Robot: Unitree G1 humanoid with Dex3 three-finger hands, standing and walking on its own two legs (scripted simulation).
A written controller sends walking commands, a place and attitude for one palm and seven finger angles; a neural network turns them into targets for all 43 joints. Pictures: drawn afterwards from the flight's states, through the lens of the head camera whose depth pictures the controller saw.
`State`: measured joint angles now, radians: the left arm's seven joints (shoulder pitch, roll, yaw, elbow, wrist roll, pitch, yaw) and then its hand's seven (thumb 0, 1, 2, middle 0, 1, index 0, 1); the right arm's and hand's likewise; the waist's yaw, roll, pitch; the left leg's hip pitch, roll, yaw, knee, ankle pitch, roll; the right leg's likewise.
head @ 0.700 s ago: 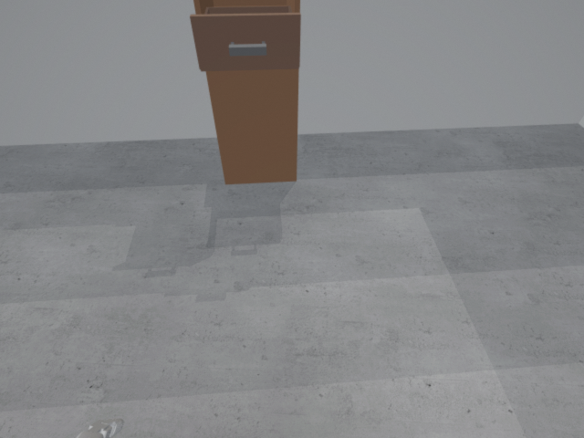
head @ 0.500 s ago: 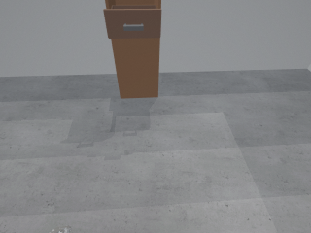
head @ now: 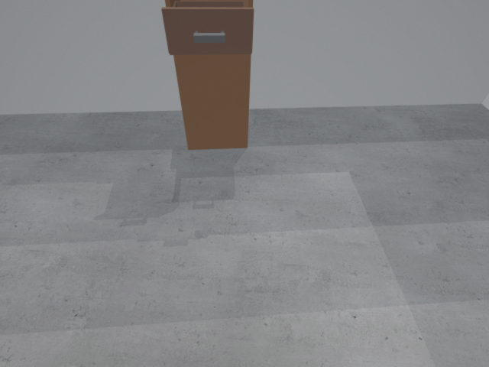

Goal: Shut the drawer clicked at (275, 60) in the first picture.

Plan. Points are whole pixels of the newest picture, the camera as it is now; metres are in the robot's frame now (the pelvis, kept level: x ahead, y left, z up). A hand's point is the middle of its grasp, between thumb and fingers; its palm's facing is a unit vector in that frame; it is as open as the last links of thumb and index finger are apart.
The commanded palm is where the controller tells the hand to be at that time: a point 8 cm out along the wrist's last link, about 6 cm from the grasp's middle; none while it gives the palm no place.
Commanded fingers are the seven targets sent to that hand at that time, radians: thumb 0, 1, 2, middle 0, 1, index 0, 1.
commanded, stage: stand and wait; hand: left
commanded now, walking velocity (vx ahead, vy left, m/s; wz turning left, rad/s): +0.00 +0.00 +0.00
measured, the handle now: (209, 35) +1.19 +0.20 +0.04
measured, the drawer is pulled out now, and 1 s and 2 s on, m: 0.27 0.27 0.27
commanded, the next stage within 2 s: look at it before walking up in 0.12 s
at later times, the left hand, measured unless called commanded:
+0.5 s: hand out of the picture +0.08 +0.25 -0.15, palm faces -0.03 -0.94 -0.33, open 7.4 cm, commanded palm none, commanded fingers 0.00 0.90 0.90 -0.20 -0.30 -0.20 -0.30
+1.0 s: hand out of the picture +0.07 +0.23 -0.16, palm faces -0.03 -0.95 -0.30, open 7.4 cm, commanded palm none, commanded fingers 0.00 0.90 0.90 -0.20 -0.30 -0.20 -0.30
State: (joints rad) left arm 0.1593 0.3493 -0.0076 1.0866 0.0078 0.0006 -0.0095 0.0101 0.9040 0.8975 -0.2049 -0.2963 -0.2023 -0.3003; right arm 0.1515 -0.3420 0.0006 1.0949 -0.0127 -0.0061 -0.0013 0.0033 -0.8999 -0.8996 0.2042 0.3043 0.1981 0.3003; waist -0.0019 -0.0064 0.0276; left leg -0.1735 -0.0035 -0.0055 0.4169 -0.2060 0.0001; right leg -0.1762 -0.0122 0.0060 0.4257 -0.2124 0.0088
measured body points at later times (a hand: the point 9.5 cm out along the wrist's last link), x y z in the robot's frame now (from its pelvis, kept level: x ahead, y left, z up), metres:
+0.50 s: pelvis +0.01 +0.00 +0.00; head +0.01 +0.00 +0.45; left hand +0.09 +0.29 -0.13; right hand +0.08 -0.30 -0.13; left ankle +0.01 +0.12 -0.74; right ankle +0.01 -0.12 -0.74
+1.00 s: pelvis +0.02 +0.00 +0.00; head +0.01 -0.01 +0.45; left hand +0.08 +0.28 -0.14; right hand +0.08 -0.29 -0.14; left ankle +0.01 +0.12 -0.74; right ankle +0.01 -0.12 -0.74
